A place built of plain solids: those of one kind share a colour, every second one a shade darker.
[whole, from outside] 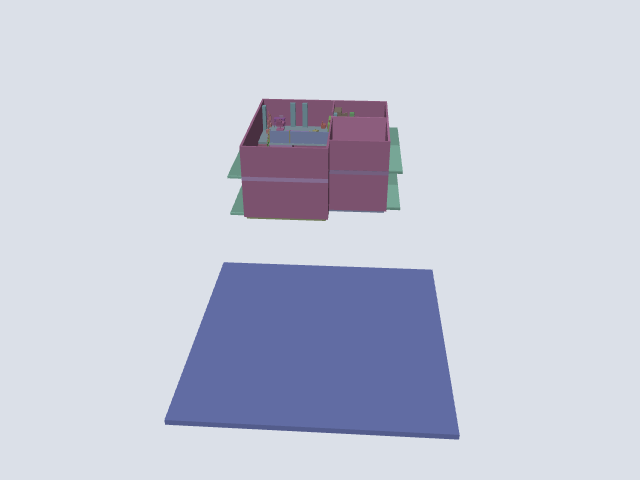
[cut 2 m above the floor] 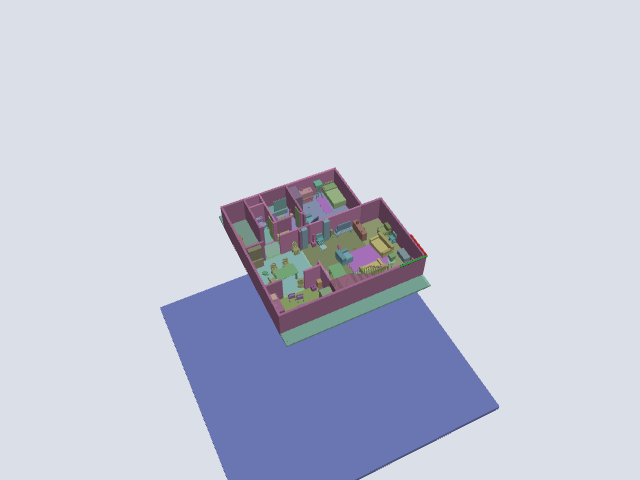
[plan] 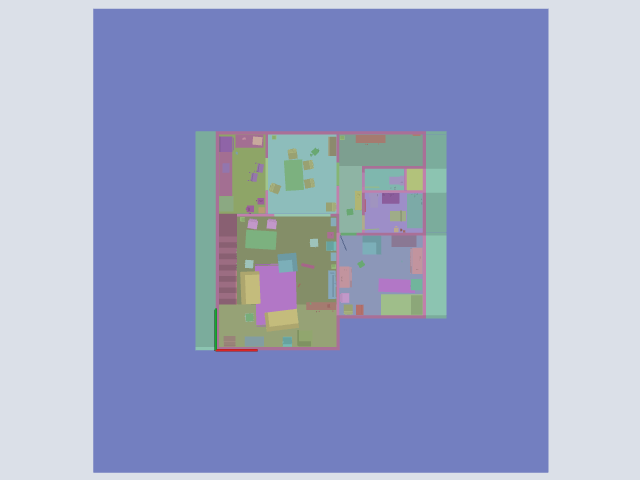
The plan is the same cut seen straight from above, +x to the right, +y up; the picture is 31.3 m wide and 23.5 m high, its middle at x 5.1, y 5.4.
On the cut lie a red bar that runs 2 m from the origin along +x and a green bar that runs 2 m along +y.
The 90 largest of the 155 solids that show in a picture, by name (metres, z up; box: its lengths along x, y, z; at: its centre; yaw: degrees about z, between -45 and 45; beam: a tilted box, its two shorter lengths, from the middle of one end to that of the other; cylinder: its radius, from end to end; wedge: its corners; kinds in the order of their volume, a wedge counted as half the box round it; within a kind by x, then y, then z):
{
 "under_1": {"box": [22.29, 22.72, 0.5], "at": [5.14, 5.36, -15.09]},
 "wall_1": {"box": [0.16, 10.4, 5.43], "at": [0.08, 5.36, 2.41]},
 "wall_2": {"box": [1.82, 0.13, 2.89], "at": [1.95, 6.62, 1.15]},
 "wall_3": {"box": [0.13, 1.15, 2.89], "at": [2.5, 7.25, 1.15]},
 "wall_4": {"box": [0.13, 1.15, 2.89], "at": [2.5, 9.98, 1.15]},
 "wall_5": {"box": [6.07, 0.16, 5.43], "at": [3.04, 0.08, 2.41]},
 "wall_6": {"box": [10.29, 0.16, 5.43], "at": [5.14, 10.64, 2.41]},
 "wall_7": {"box": [0.43, 0.13, 2.89], "at": [5.83, 6.62, 1.15]},
 "wall_8": {"box": [0.13, 3.9, 2.89], "at": [5.97, 3.67, 1.15]},
 "wall_9": {"box": [0.13, 4.83, 2.23], "at": [5.97, 4.13, 4.01]},
 "wall_10": {"box": [0.13, 0.8, 2.89], "at": [5.97, 6.15, 1.15]},
 "wall_11": {"box": [0.13, 1.37, 2.89], "at": [5.97, 7.37, 1.15]},
 "wall_12": {"box": [0.13, 1.36, 2.89], "at": [5.97, 9.88, 1.15]},
 "wall_13": {"box": [0.16, 1.4, 5.43], "at": [5.99, 0.86, 2.41]},
 "wall_14": {"box": [0.13, 1.1, 2.89], "at": [7.22, 7.16, 1.15]},
 "wall_15": {"box": [4.38, 0.16, 5.43], "at": [8.1, 1.64, 2.41]},
 "wall_16": {"box": [4.38, 0.13, 2.23], "at": [8.1, 6.62, 4.01]},
 "wall_17": {"box": [3.4, 0.13, 2.89], "at": [8.59, 5.68, 1.15]},
 "wall_18": {"box": [3.13, 0.13, 2.89], "at": [8.72, 7.78, 1.15]},
 "wall_19": {"box": [3.13, 0.13, 2.89], "at": [8.72, 8.96, 1.15]},
 "wall_20": {"box": [0.13, 1.05, 2.89], "at": [9.29, 8.37, 1.15]},
 "wall_21": {"box": [0.16, 3.9, 2.89], "at": [10.21, 3.67, 1.15]},
 "wall_22": {"box": [0.16, 4.83, 2.23], "at": [10.21, 4.13, 4.01]},
 "wall_23": {"box": [0.16, 1.96, 2.89], "at": [10.21, 6.73, 1.15]},
 "wall_24": {"box": [0.16, 1.05, 2.89], "at": [10.21, 8.37, 1.15]},
 "wall_25": {"box": [0.16, 3.88, 2.23], "at": [10.21, 8.62, 4.01]},
 "wall_26": {"box": [0.16, 1.54, 2.89], "at": [10.21, 9.79, 1.15]},
 "stair_1": {"box": [0.88, 4.44, 0.47], "at": [0.6, 4.46, -0.06]},
 "stair_2": {"box": [0.88, 4.16, 0.64], "at": [0.6, 4.6, 0.02]},
 "stair_3": {"box": [0.88, 3.88, 0.81], "at": [0.6, 4.74, 0.11]},
 "stair_4": {"box": [0.88, 3.6, 0.98], "at": [0.6, 4.88, 0.19]},
 "stair_5": {"box": [0.88, 3.33, 1.15], "at": [0.6, 5.02, 0.28]},
 "stair_6": {"box": [0.88, 3.05, 1.32], "at": [0.6, 5.16, 0.36]},
 "stair_7": {"box": [0.88, 2.77, 1.49], "at": [0.6, 5.29, 0.45]},
 "stair_8": {"box": [0.88, 2.49, 1.66], "at": [0.6, 5.43, 0.53]},
 "stair_9": {"box": [0.88, 2.22, 1.83], "at": [0.6, 5.57, 0.62]},
 "stair_10": {"box": [0.88, 1.94, 2.0], "at": [0.6, 5.71, 0.7]},
 "stair_11": {"box": [0.88, 1.66, 2.17], "at": [0.6, 5.85, 0.79]},
 "stair_12": {"box": [0.88, 1.39, 2.34], "at": [0.6, 5.99, 0.87]},
 "stair_13": {"box": [0.88, 1.11, 2.51], "at": [0.6, 6.13, 0.96]},
 "stair_14": {"box": [0.88, 0.55, 2.85], "at": [0.6, 6.4, 1.13]},
 "floor_living_1": {"box": [5.75, 2.09, 0.5], "at": [3.04, 1.2, -0.25]},
 "floor_living_2": {"box": [4.87, 4.31, 0.5], "at": [3.48, 4.4, -0.25]},
 "floor_bedroom_1": {"box": [4.09, 3.9, 0.5], "at": [8.09, 3.67, -0.25]},
 "floor_dining_1": {"box": [3.35, 3.88, 0.5], "at": [4.24, 8.62, -0.25]},
 "upper_floor_next_1": {"box": [1.0, 10.4, 0.16], "at": [-0.5, 5.36, -0.08]},
 "upper_floor_next_2": {"box": [1.0, 10.4, 0.16], "at": [-0.5, 5.36, 2.81]},
 "upper_floor_next_3": {"box": [1.0, 3.9, 0.16], "at": [10.79, 3.67, -0.08]},
 "upper_floor_next_4": {"box": [1.0, 4.83, 0.16], "at": [10.79, 4.13, 2.81]},
 "upper_floor_next_5": {"box": [1.0, 1.96, 0.16], "at": [10.79, 6.73, -0.08]},
 "upper_floor_next_6": {"box": [1.0, 1.05, 0.16], "at": [10.79, 8.37, -0.08]},
 "upper_floor_next_7": {"box": [1.0, 3.88, 0.16], "at": [10.79, 8.62, 2.81]},
 "upper_floor_next_8": {"box": [1.0, 1.54, 0.16], "at": [10.79, 9.79, -0.08]},
 "floor_hall_1": {"box": [1.12, 3.27, 0.5], "at": [6.6, 7.38, -0.25]},
 "floor_hall_2": {"box": [4.09, 1.54, 0.5], "at": [8.09, 9.79, -0.25]},
 "floor_kitchen_1": {"box": [2.27, 3.88, 0.5], "at": [1.29, 8.62, -0.25]},
 "upper_floor_gallery_1": {"box": [5.75, 3.88, 0.16], "at": [3.04, 8.62, 2.81]},
 "floor_bath_1": {"box": [2.84, 1.96, 0.5], "at": [8.71, 6.73, -0.25]},
 "wardrobe_1": {"box": [0.6, 1.28, 2.0], "at": [6.35, 8.98, 3.89]},
 "fixture_wardrobe_bedroom_1": {"box": [1.23, 0.56, 2.2], "at": [9.21, 5.34, 1.05]},
 "sofa_1": {"box": [0.23, 1.6, 0.39], "at": [1.34, 3.04, 0.65], "yaw": 2.3},
 "sofa_2": {"box": [0.93, 1.6, 0.34], "at": [1.7, 3.06, 0.28], "yaw": 2.3},
 "sofa_3": {"box": [1.6, 0.93, 0.34], "at": [3.23, 1.47, 0.28], "yaw": 7.0},
 "sofa_4": {"box": [1.6, 0.23, 0.39], "at": [3.27, 1.12, 0.65], "yaw": 7.0},
 "billy_1": {"box": [0.28, 0.42, 2.02], "at": [0.31, 9.54, 3.9]},
 "billy_2": {"box": [0.42, 0.28, 2.02], "at": [2.57, 10.41, 3.9]},
 "billy_3": {"box": [0.42, 0.28, 2.02], "at": [3.57, 10.41, 3.9]},
 "billy_4": {"box": [0.28, 0.42, 2.02], "at": [5.76, 4.58, 1.01]},
 "billy_5": {"box": [0.28, 0.42, 2.02], "at": [5.76, 6.28, 1.01]},
 "chest_drawers_1": {"box": [0.5, 1.04, 0.95], "at": [6.3, 3.58, 0.47]},
 "chest_drawers_2": {"box": [0.5, 1.28, 1.04], "at": [9.87, 4.38, 0.52]},
 "floor_wc_1": {"box": [1.93, 1.05, 0.5], "at": [8.26, 8.37, -0.25]},
 "fridge_1": {"box": [0.7, 0.75, 1.72], "at": [0.52, 7.17, 0.86]},
 "child_bed_1": {"box": [2.06, 1.06, 0.4], "at": [9.12, 2.22, 0.38]},
 "cube_shelf_1": {"box": [1.46, 0.39, 0.76], "at": [5.16, 2.17, 0.38]},
 "cube_shelf_2": {"box": [1.46, 0.39, 0.76], "at": [7.58, 10.35, 0.38]},
 "china_cabinet_1": {"box": [0.4, 0.95, 0.83], "at": [5.7, 9.98, 0.41]},
 "china_cabinet_2": {"box": [0.33, 0.95, 1.07], "at": [5.74, 9.98, 1.36]},
 "armchair_club_1": {"box": [0.92, 0.9, 0.35], "at": [3.52, 4.28, 0.24], "yaw": 5.3},
 "armchair_club_2": {"box": [0.92, 0.9, 0.35], "at": [7.63, 5.14, 0.24]},
 "bathtub_1": {"box": [0.76, 1.7, 0.44], "at": [9.74, 6.82, 0.22]},
 "wall_band_1": {"box": [6.07, 0.16, 0.31], "at": [3.04, 0.08, 2.74]},
 "wall_band_2": {"box": [4.38, 0.16, 0.31], "at": [8.1, 1.64, 2.74]},
 "range_cooker_1": {"box": [0.65, 0.76, 0.94], "at": [0.49, 10.09, 0.47]},
 "rug_1": {"box": [2.0, 2.9, 0.08], "at": [2.95, 2.71, -0.03], "yaw": 1.3},
 "floor_abst_1": {"box": [0.78, 1.05, 0.5], "at": [9.74, 8.37, -0.25]},
 "stair_guard_1": {"box": [4.87, 0.08, 0.99], "at": [3.48, 6.59, 3.39]},
 "basin_vanity_1": {"box": [0.86, 0.53, 0.82], "at": [8.57, 7.43, 0.41]},
 "trunk_1": {"box": [0.95, 0.5, 0.42], "at": [1.89, 0.43, 0.21]},
 "floor_gap_living_dining_1": {"box": [2.75, 0.13, 0.5], "at": [4.24, 6.62, -0.25]}
}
